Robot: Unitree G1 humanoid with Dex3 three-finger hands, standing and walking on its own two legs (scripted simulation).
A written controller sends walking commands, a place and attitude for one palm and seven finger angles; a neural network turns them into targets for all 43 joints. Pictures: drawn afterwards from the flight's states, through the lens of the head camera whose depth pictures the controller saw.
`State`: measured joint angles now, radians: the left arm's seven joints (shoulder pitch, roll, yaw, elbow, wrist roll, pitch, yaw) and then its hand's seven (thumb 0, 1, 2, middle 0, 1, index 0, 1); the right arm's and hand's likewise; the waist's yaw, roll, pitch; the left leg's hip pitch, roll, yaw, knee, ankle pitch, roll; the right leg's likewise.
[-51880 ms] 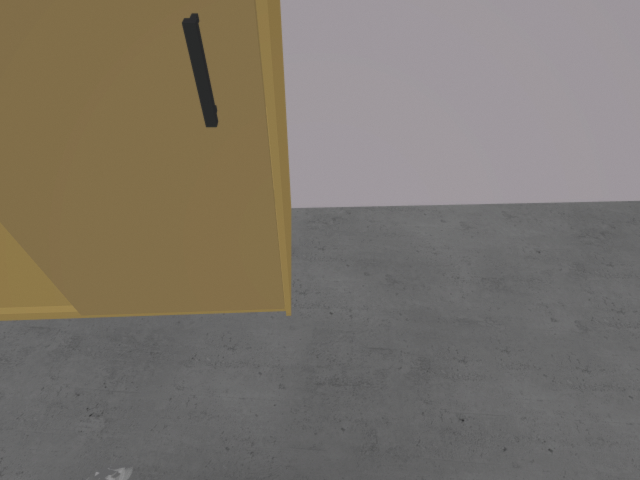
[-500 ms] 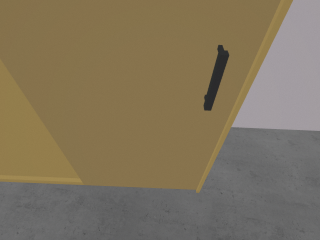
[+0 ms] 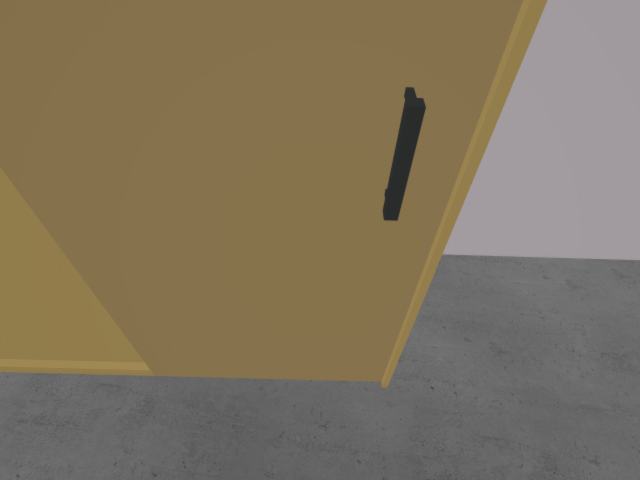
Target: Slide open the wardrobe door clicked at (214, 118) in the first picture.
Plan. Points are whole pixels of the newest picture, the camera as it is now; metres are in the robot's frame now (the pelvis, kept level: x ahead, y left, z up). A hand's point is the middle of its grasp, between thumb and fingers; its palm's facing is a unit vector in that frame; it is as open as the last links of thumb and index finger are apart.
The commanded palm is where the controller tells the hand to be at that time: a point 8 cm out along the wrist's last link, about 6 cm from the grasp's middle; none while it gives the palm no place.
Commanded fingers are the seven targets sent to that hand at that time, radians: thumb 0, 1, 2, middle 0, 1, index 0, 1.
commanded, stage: come to a stop and stand still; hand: right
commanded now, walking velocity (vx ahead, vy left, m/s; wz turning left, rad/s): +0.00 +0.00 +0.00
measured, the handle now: (399, 158) +0.50 -0.08 +0.15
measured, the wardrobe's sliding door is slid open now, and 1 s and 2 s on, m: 0.00 0.00 0.00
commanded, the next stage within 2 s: look again from close up in 0.10 s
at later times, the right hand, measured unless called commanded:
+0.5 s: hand out of the picture +0.02 -0.16 -0.17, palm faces -0.01 +0.98 -0.22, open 7.4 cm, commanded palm none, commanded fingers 0.00 -0.90 -0.90 0.20 0.30 0.20 0.30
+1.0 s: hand out of the picture +0.01 -0.14 -0.17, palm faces +0.00 +0.98 -0.21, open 7.4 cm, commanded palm none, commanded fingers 0.00 -0.90 -0.90 0.20 0.30 0.20 0.30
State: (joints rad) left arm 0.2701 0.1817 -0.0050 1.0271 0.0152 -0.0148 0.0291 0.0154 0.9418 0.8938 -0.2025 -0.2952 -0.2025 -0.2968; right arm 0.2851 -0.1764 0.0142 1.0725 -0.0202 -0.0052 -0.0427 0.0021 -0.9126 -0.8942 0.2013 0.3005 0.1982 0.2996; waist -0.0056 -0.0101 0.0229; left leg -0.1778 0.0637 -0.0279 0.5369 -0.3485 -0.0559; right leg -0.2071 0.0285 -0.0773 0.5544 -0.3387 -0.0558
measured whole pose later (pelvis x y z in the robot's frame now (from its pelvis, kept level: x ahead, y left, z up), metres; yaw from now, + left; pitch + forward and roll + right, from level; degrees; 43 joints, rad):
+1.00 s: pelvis -0.01 +0.04 +0.01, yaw +0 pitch +0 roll -1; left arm 0.23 0.17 -0.01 1.11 0.01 -0.01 0.03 0.01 0.91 0.89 -0.20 -0.30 -0.20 -0.30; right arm 0.25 -0.18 0.01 1.09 -0.02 -0.01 -0.03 0.00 -0.91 -0.89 0.20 0.30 0.20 0.30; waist -0.01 0.01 0.05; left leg -0.16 0.01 -0.01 0.46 -0.30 0.00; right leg -0.17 -0.02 -0.06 0.44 -0.26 0.01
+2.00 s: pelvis -0.05 +0.03 -0.03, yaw -3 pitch +5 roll +2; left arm 0.30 0.25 -0.05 0.63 -0.04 -0.33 0.10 0.02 0.90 0.89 -0.21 -0.30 -0.21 -0.30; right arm 0.31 -0.35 -0.31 -0.05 0.36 -0.18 0.35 0.00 -0.08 -0.54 0.26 0.83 0.26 0.83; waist 0.00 -0.02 -0.05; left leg -0.50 0.01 0.04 0.84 -0.42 -0.01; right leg -0.57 -0.03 0.01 0.88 -0.40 0.00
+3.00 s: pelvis -0.03 +0.05 +0.00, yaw -2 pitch -2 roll +0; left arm 0.22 0.29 -0.05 0.63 -0.08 -0.22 0.13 0.02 0.91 0.89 -0.20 -0.30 -0.20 -0.30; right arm -0.06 -0.47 -0.44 0.12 0.36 0.16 0.45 -0.01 0.49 -0.30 0.30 1.20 0.30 1.20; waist -0.04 -0.03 -0.02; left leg -0.19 0.00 0.04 0.53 -0.31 0.01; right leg -0.24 -0.04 0.00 0.55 -0.28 0.02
